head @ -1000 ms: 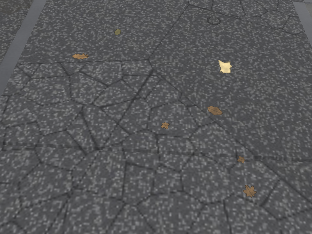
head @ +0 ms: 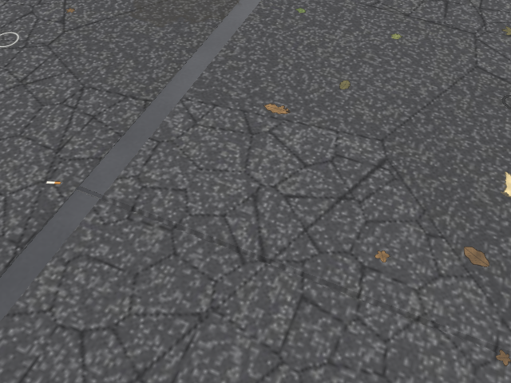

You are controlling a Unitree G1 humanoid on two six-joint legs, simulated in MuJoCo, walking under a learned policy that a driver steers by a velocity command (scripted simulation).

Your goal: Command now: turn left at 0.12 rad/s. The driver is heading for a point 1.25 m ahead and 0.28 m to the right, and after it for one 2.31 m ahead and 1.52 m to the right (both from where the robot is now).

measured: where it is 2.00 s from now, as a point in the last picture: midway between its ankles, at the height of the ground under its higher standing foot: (330, 279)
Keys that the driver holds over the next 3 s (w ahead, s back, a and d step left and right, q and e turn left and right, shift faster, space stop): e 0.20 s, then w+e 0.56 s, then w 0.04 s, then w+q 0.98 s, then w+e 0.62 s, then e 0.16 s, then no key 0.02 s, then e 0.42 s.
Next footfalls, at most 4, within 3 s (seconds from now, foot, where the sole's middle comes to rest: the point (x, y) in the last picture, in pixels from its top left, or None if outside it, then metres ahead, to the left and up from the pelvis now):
0.12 right None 0.04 -0.12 -0.78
0.44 left None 0.07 0.09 -0.78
0.90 right None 0.31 -0.21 -0.78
1.44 left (305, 318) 0.65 -0.14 -0.78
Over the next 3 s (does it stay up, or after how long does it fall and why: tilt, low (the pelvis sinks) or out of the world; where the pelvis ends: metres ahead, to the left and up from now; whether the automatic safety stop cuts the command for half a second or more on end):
stays up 1.15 -0.26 -0.02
